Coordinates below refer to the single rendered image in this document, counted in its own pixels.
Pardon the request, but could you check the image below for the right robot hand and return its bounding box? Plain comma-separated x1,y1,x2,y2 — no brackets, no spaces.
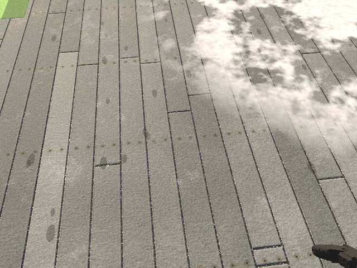
312,244,357,268

